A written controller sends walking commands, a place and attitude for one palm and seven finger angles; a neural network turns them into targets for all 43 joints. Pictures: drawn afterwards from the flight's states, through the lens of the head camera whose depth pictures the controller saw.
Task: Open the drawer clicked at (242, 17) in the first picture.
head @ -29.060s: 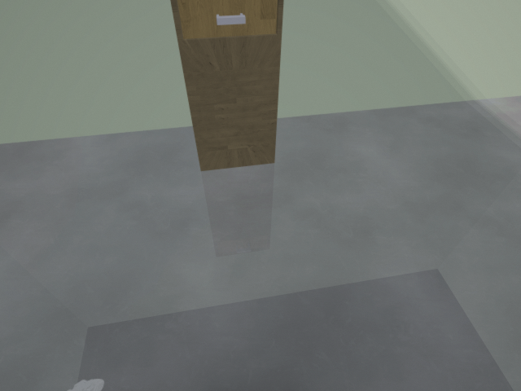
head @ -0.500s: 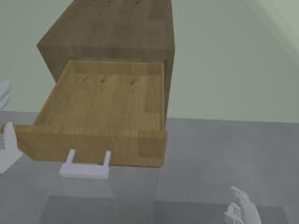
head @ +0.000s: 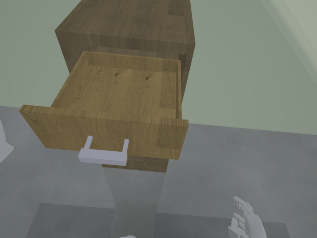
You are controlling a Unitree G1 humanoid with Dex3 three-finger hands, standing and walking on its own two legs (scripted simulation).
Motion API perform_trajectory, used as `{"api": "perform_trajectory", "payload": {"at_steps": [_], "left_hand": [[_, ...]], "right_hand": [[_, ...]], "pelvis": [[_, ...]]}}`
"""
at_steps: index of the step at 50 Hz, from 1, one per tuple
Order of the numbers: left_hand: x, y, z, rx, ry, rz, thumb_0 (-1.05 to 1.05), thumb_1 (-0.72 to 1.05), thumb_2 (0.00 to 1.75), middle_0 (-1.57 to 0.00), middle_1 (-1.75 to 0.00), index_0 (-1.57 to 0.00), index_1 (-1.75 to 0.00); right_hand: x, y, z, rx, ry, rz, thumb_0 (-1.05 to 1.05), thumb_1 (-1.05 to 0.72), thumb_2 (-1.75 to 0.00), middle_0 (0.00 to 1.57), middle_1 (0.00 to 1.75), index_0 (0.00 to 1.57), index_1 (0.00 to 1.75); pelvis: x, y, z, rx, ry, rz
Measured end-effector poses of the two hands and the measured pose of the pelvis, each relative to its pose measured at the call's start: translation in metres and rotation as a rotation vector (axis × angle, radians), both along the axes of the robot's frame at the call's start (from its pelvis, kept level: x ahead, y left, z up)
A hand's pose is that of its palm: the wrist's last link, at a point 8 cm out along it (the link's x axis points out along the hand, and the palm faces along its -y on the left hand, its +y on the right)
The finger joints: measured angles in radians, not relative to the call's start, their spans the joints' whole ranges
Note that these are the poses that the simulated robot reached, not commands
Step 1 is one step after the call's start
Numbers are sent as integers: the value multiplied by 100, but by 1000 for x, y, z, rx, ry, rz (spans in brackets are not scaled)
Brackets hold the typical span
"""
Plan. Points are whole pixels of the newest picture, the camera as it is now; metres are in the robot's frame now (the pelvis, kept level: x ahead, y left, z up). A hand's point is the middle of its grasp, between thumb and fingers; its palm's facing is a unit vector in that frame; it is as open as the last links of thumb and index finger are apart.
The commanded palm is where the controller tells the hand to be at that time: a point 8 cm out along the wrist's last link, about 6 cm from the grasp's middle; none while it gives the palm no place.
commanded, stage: step back with the hand held close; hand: left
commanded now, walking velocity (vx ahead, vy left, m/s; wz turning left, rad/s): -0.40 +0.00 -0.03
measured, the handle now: (105, 149) +0.31 +0.16 +0.05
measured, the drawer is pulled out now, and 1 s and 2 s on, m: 0.29 0.29 0.29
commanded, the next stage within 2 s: stop stepping back and stand still in 0.44 s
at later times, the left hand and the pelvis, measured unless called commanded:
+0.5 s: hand out of the picture +0.09 +0.21 +0.22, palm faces +0.43 -0.79 -0.44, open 7.4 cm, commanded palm +0.01 +0.25 +0.24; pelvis -0.12 -0.03 +0.00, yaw +1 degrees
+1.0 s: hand out of the picture -0.04 +0.21 +0.22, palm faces +0.48 -0.76 -0.44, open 7.4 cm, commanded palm -0.10 +0.24 +0.24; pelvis -0.22 -0.04 +0.00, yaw +2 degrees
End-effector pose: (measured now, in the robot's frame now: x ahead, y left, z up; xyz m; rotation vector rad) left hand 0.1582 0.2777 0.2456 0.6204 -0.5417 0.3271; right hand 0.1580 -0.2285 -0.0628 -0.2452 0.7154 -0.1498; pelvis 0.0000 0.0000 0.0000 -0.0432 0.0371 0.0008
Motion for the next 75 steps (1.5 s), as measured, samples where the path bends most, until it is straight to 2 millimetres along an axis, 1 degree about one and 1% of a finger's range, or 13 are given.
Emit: {"api": "perform_trajectory", "payload": {"at_steps": [8, 14, 24, 28, 36, 41, 47, 57, 67, 68, 70, 73, 75], "left_hand": [[-11, -32, -4, 21, 41, -96, 1, 88, 90, -21, -30, -21, -30], [-51, -60, 2, 81, 84, -169, 1, 88, 90, -22, -30, -22, -30], [-107, -27, -6, -28, 21, 7, 1, 88, 90, -22, -30, -22, -30], [-132, -32, -14, -46, 62, -11, 1, 88, 90, -22, -30, -21, -30], [-194, -63, 0, 10, 23, -56, 1, 88, 90, -22, -30, -22, -30], [-216, -49, 2, -53, 10, 15, 1, 88, 90, -22, -30, -22, -30], [-234, -33, -13, -92, 46, 69, 1, 88, 90, -22, -30, -21, -30], [-252, -46, -9, -78, 29, 55, 1, 88, 90, -22, -30, -21, -30], [-237, -36, -10, -76, 48, 61, 1, 88, 90, -22, -30, -21, -30], [-231, -36, -17, -75, 70, 55, 1, 88, 90, -21, -30, -21, -30], [-211, -30, -61, -139, 256, 76, 0, 89, 90, -21, -30, -21, -30], [-197, -27, -172, -339, 693, 164, 0, 90, 90, -20, -30, -20, -29], [-213, -41, -248, -456, 995, 203, 0, 90, 90, -20, -30, -20, -29]], "right_hand": [[-17, -2, -8, 48, -6, 52, 2, -90, -89, 21, 30, 20, 30], [-48, -24, -8, 77, -26, 6, 2, -90, -89, 21, 30, 20, 30], [-99, -50, 2, -45, 26, -42, 2, -90, -89, 21, 30, 20, 30], [-120, -44, 7, -27, -6, -10, 2, -90, -89, 20, 30, 20, 30], [-178, -36, -6, 67, -13, 30, 1, -90, -89, 21, 30, 20, 30], [-222, -44, -7, 45, 62, -12, 2, -90, -89, 21, 30, 20, 30], [-254, -55, -5, -2, 61, -38, 2, -90, -89, 21, 30, 20, 30], [-253, -52, -9, 23, 48, 1, 2, -90, -89, 21, 30, 20, 30], [-230, -36, 1, 33, -1, 19, 2, -90, -89, 21, 30, 20, 30], [-227, -34, -1, 51, -12, 32, 2, -90, -89, 21, 30, 20, 30], [-223, -34, -15, 77, 21, 62, 1, -90, -89, 21, 30, 20, 30], [-227, -35, -39, 103, 117, 61, 1, -90, -89, 21, 30, 20, 30], [-237, -35, -49, 112, 178, 43, 1, -90, -89, 21, 30, 20, 30]], "pelvis": [[-35, -16, -1, 2, 19, -48], [-65, -32, -2, -18, -12, -25], [-108, -29, 1, 26, -1, 30], [-137, -33, 1, 44, -2, 5], [-188, -50, -2, 13, -37, -1], [-201, -47, 7, 39, -37, 14], [-220, -41, 6, 34, -51, 35], [-231, -48, 5, 21, -53, 38], [-223, -41, 8, 44, -56, 30], [-223, -41, 8, 41, -48, 36], [-223, -40, 6, 46, -32, 48], [-225, -39, 2, 49, -26, 52], [-225, -40, 1, 50, -35, 53]]}}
